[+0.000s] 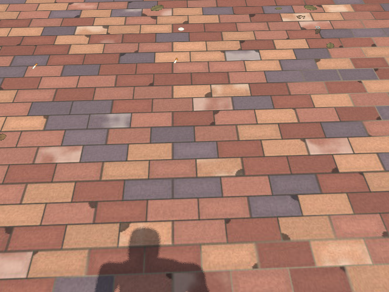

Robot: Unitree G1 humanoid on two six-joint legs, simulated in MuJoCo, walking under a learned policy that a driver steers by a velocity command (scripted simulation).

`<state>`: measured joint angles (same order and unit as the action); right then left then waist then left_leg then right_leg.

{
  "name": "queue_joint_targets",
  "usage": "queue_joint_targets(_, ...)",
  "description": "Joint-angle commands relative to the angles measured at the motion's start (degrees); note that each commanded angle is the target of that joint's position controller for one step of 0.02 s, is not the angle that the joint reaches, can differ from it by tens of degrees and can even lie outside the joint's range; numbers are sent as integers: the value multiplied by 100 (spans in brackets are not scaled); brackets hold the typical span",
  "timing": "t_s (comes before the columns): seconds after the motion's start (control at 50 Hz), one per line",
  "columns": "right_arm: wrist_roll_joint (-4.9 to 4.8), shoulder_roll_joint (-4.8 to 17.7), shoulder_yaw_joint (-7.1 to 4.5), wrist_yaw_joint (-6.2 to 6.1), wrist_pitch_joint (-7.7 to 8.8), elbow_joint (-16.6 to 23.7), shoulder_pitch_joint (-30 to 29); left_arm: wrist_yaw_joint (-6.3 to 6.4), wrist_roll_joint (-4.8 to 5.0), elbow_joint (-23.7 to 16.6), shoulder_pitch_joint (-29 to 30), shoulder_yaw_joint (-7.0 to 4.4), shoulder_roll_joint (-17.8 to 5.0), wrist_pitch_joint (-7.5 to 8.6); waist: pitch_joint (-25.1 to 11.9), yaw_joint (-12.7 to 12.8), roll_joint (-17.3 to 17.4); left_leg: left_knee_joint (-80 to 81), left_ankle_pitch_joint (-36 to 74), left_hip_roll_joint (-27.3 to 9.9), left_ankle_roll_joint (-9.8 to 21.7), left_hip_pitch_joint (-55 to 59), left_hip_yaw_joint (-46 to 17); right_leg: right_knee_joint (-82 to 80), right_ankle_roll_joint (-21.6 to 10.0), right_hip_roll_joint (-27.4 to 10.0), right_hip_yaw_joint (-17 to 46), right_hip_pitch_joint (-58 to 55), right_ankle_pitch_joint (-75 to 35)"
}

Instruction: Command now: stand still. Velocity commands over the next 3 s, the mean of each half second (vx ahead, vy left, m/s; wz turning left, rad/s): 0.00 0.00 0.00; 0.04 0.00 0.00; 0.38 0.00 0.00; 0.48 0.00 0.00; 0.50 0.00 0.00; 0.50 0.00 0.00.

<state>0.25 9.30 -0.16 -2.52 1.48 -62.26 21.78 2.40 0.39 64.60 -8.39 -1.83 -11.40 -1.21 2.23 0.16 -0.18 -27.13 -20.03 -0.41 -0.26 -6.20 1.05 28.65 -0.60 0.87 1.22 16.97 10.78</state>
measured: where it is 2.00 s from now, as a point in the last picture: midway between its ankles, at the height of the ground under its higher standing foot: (207, 272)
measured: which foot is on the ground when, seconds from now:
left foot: down 0.00-1.00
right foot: down 0.00-1.00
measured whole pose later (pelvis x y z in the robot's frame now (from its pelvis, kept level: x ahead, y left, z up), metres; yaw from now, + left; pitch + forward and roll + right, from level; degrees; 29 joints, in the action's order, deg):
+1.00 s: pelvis +0.02 +0.01 +0.00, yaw +0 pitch -1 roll +0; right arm -1.1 9.2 -1.9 -2.7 2.1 -61.3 26.3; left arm 2.0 1.2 64.7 -13.6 -2.2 -10.8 0.6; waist 0.1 -0.8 0.6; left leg -29.1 -23.5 -0.1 1.8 -5.4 0.8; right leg 38.8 -2.2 0.5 -0.4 19.3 21.5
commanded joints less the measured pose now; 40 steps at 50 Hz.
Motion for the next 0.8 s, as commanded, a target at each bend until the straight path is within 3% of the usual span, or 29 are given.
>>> queue_joint_targets(0.02, -2, 473, -84, -12, 18, 25, 617, 20, 1, -153, -72, -80, -563, 36, 96, -2, 63, 652, 610, -128, 83, -982, -113, -319, -236, -220, 236, -782, -758)
queue_joint_targets(0.8, -15, 340, -140, 6, 38, 64, 806, 56, 14, -150, -355, -93, -464, 54, 163, -3, 72, 676, 693, -119, 141, -1008, -149, -259, -174, -239, 200, -785, -861)
Next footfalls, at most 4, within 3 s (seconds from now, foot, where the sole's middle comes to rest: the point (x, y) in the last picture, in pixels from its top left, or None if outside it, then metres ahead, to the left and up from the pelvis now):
1.62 left None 0.50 0.12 -0.77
2.20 right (231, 210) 0.82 -0.11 -0.77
2.78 left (171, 149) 1.13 0.14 -0.77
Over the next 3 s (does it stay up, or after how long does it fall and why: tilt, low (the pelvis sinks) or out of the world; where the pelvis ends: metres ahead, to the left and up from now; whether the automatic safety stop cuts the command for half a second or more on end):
stays up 1.07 0.06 0.01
